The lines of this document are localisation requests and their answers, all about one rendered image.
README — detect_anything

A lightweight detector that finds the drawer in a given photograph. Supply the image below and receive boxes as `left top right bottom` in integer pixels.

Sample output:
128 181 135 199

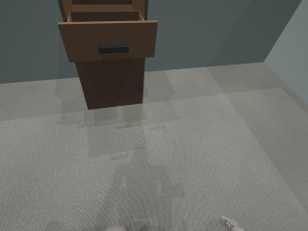
58 11 158 63

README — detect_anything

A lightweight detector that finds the robot right hand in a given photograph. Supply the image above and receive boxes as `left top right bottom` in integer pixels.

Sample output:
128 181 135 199
218 216 244 231

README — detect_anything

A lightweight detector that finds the handle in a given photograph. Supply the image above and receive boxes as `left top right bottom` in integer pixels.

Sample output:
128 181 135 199
98 41 129 54

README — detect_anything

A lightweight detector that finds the cabinet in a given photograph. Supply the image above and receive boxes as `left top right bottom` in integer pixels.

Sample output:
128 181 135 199
58 0 148 110

